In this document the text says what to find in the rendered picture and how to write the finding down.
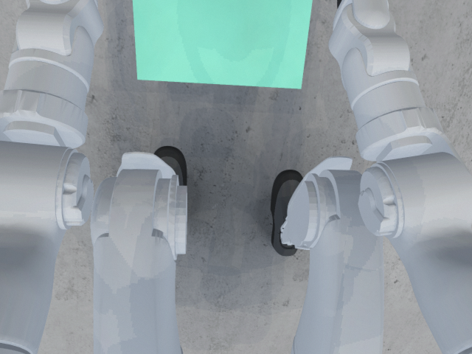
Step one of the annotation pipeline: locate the robot left forearm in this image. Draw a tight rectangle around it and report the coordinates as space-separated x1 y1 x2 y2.
0 0 104 149

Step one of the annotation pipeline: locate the right robot shin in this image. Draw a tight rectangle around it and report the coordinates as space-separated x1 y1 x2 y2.
280 156 353 250

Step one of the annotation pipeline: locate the robot right forearm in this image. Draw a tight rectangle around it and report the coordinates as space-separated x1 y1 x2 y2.
328 0 472 181

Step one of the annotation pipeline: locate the robot left thigh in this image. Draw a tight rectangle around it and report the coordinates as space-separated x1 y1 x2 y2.
93 169 187 354

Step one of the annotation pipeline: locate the carton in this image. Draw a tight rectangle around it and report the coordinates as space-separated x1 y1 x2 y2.
133 0 313 89

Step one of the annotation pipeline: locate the left robot upper arm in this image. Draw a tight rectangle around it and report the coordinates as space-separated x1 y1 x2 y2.
0 141 94 354

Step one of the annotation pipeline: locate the right robot upper arm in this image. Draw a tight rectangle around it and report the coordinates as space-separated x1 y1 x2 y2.
358 152 472 354

